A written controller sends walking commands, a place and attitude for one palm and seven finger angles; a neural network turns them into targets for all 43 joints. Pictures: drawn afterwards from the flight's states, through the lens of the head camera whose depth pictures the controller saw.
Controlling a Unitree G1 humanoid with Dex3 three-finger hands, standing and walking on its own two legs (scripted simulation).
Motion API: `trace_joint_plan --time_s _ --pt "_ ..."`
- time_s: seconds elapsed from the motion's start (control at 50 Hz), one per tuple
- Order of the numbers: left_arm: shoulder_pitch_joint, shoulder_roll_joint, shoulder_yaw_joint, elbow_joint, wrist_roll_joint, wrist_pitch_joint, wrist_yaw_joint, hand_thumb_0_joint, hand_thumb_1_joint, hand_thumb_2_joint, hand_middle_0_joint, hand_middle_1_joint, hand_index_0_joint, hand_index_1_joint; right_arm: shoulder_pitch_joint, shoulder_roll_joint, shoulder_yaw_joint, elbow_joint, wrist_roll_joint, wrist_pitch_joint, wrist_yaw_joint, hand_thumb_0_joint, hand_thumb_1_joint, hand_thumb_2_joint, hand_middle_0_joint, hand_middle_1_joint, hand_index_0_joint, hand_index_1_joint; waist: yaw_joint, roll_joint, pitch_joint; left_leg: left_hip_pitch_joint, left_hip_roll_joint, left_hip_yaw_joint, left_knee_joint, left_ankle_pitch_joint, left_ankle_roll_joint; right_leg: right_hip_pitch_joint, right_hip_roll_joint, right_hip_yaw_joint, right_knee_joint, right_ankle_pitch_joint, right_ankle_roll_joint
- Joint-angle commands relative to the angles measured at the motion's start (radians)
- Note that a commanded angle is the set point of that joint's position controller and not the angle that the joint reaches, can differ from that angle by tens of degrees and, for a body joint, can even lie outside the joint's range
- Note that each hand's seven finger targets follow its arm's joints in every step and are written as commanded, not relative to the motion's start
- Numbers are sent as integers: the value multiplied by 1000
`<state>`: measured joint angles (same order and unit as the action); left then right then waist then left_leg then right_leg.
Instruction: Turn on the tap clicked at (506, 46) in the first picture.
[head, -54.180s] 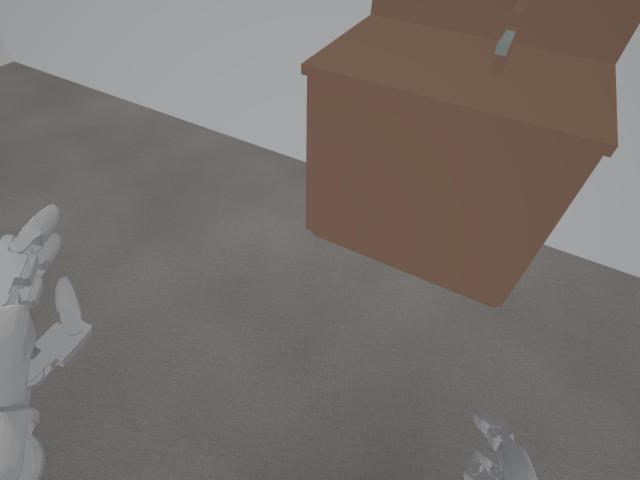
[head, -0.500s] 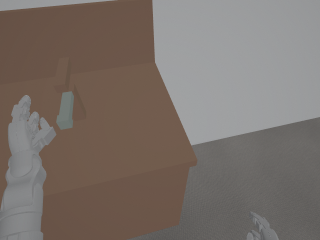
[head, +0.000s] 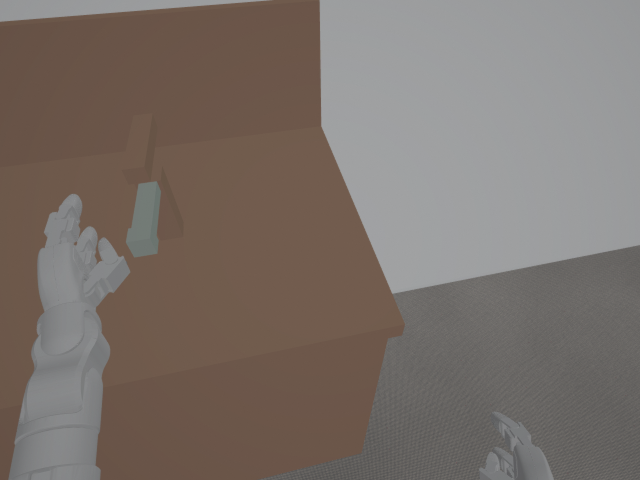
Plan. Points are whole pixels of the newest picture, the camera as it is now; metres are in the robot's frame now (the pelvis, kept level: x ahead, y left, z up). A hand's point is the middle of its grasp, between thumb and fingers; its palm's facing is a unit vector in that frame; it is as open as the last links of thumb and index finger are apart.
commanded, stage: push the lever round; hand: left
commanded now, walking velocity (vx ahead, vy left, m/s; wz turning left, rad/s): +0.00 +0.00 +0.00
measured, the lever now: (142, 241) +0.35 +0.26 +0.13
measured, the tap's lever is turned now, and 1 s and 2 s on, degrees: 0 12 42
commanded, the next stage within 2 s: none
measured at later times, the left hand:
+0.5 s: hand (140, 263) +0.32 +0.25 +0.12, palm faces +0.51 -0.86 -0.07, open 7.7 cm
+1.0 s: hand (165, 259) +0.33 +0.22 +0.12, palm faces +0.57 -0.82 -0.06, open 7.6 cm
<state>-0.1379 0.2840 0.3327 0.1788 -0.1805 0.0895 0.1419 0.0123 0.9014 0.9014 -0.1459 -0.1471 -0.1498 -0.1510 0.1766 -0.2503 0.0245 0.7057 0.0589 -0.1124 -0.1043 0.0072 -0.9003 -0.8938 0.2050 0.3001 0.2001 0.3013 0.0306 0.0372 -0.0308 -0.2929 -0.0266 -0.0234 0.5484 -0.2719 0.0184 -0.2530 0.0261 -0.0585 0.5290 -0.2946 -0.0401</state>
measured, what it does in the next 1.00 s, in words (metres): stands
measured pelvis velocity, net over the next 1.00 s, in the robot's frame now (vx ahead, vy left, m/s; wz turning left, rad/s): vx -0.01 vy -0.01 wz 0.01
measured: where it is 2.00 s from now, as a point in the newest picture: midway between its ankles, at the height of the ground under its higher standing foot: outside the picture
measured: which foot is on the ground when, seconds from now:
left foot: down 0.00-1.00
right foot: down 0.00-1.00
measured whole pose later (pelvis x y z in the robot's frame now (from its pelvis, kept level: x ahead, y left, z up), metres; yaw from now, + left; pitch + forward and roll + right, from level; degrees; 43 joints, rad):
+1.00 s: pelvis -0.01 -0.01 +0.00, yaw +1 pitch +0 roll +0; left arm -0.22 0.17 0.21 0.19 -0.11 0.11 0.39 0.01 0.94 0.93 -0.15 -0.15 -0.15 -0.15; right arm 0.14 -0.24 0.02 0.72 0.04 -0.05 -0.09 0.01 -0.90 -0.89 0.20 0.30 0.20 0.30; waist 0.03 0.04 -0.02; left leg -0.29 -0.02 -0.04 0.55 -0.26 0.00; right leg -0.25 0.04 -0.07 0.53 -0.29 -0.06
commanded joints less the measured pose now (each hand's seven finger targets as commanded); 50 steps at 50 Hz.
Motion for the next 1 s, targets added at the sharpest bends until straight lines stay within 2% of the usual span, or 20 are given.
trace_joint_plan --time_s 0.0,0.06,0.1,0.16,0.2,0.24,0.32,0.36,0.4,0.42,0.44,0.5,0.54,0.6,0.68,0.8,0.84,0.9,0.92,0.98 --pt "-302 259 92 -230 26 -71 41 0 900 900 -150 -150 -150 -150 -98 -126 -41 -140 -7 -43 -10 0 -900 -900 200 300 200 300 1 21 -198 106 21 -23 -64 212 -3 27 -15 24 -68 210 11" --pt "-321 214 48 -266 28 -81 50 0 900 900 -150 -150 -150 -150 -102 -120 -41 -152 -10 -42 -3 0 -900 -900 200 300 200 300 -4 35 -230 123 20 -16 -56 242 -4 40 -16 26 -61 247 10" --pt "-271 235 78 -249 33 -79 56 0 900 900 -150 -150 -150 -150 -101 -121 -43 -146 -12 -36 -1 0 -900 -900 200 300 200 300 9 46 -224 118 21 -15 -56 254 -6 51 -15 26 -60 256 7" --pt "-276 193 40 -248 22 -70 52 0 900 900 -150 -150 -150 -150 -104 -122 -42 -157 -9 -33 1 0 -900 -900 200 300 200 300 -3 -11 -218 107 20 -9 -56 244 1 52 -16 27 -65 266 13" --pt "-262 223 74 -217 24 -58 56 0 900 900 -150 -150 -150 -150 -109 -123 -40 -147 -6 -24 -4 0 -900 -900 200 300 200 300 2 -6 -179 91 21 -10 -63 224 2 46 -15 28 -74 244 13" --pt "-304 169 11 -266 25 -61 54 0 900 900 -150 -150 -150 -150 -114 -118 -39 -159 -5 -27 -1 0 -900 -900 200 300 200 300 -8 21 -201 108 19 -8 -61 221 1 40 -17 30 -72 240 13" --pt "-319 182 24 -260 30 -77 72 0 900 900 -150 -150 -150 -150 -109 -121 -42 -147 -9 -29 -2 0 -900 -900 200 300 200 300 -14 -12 -198 107 20 -10 -59 201 6 32 -16 34 -78 222 15" --pt "-327 153 -11 -271 30 -82 71 0 900 900 -150 -150 -150 -150 -113 -120 -42 -149 -10 -33 -2 0 -900 -900 200 300 200 300 -19 1 -215 110 17 -4 -53 198 8 34 -19 38 -77 229 17" --pt "-339 177 4 -241 39 -83 78 0 900 900 -150 -150 -150 -150 -117 -121 -39 -134 -8 -28 -5 0 -900 -900 200 300 200 300 -19 21 -180 99 17 -9 -59 165 8 18 -18 40 -85 186 14" --pt "-372 148 -27 -256 39 -86 79 0 900 900 -150 -150 -150 -150 -117 -119 -38 -142 -8 -30 -4 0 -900 -900 200 300 200 300 -28 20 -191 106 16 -10 -59 156 9 9 -20 40 -85 178 17" --pt "-370 155 -22 -235 38 -85 81 0 900 900 -150 -150 -150 -150 -115 -121 -39 -138 -7 -32 -6 0 -900 -900 200 300 200 300 -26 -12 -191 98 17 -12 -60 145 10 14 -18 40 -88 168 17" --pt "-403 174 -12 -220 43 -83 87 0 900 900 -150 -150 -150 -150 -115 -122 -37 -126 -9 -29 -10 0 -900 -900 200 300 200 300 -28 8 -184 97 15 -11 -58 138 12 12 -21 47 -94 166 17" --pt "-421 133 -51 -230 42 -87 89 0 900 900 -150 -150 -150 -150 -122 -118 -37 -137 -8 -30 -8 0 -900 -900 200 300 200 300 -30 -3 -203 103 13 -8 -57 138 12 16 -22 45 -92 166 18" --pt "-393 138 -28 -235 45 -88 115 0 900 900 -150 -150 -150 -150 -120 -117 -40 -131 -12 -31 -4 0 -900 -900 200 300 200 300 -16 6 -217 106 12 -11 -53 162 9 32 -23 44 -86 196 17" --pt "-396 104 -62 -236 52 -86 145 0 900 900 -150 -150 -150 -150 -130 -114 -40 -138 -14 -28 2 0 -900 -900 200 300 200 300 -23 -28 -216 97 14 -8 -48 164 11 30 -26 44 -87 203 22" --pt "-423 100 -59 -212 75 -61 199 0 900 900 -150 -150 -150 -150 -148 -111 -36 -129 -19 -7 0 0 -900 -900 200 300 200 300 -21 -23 -178 81 13 -11 -58 127 11 18 -26 47 -100 150 21" --pt "-460 61 -98 -227 78 -59 215 0 900 900 -150 -150 -150 -150 -155 -106 -34 -137 -20 -5 2 0 -900 -900 200 300 200 300 -27 -17 -184 88 14 -10 -58 122 11 15 -29 48 -102 142 21" --pt "-441 77 -76 -220 92 -48 244 0 900 900 -150 -150 -150 -150 -159 -107 -37 -129 -26 7 2 0 -900 -900 200 300 200 300 -18 -9 -202 90 12 -11 -57 132 9 27 -29 49 -100 149 21" --pt "-476 42 -114 -232 95 -49 252 0 900 900 -150 -150 -150 -150 -162 -104 -35 -134 -25 9 4 0 -900 -900 200 300 200 300 -31 -14 -206 98 14 -12 -57 135 9 19 -30 46 -98 148 21" --pt "-474 13 -141 -229 102 -42 278 0 900 900 -150 -150 -150 -150 -169 -101 -37 -132 -28 13 6 0 -900 -900 200 300 200 300 -30 -12 -209 100 15 -13 -52 137 7 18 -30 46 -99 150 20"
